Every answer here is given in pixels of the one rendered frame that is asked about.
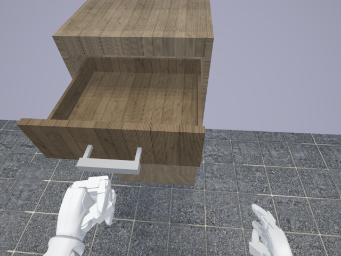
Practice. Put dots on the robot left hand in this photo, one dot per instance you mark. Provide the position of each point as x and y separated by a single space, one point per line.
94 195

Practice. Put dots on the robot right hand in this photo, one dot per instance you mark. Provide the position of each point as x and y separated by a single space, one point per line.
274 241

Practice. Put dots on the handle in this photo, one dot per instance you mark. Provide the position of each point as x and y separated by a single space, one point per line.
109 165

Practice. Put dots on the drawer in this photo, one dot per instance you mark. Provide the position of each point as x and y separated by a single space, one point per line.
117 104

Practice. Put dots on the cabinet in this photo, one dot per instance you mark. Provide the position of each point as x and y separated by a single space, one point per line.
142 29

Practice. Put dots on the left robot forearm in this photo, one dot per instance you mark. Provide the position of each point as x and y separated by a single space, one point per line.
65 246

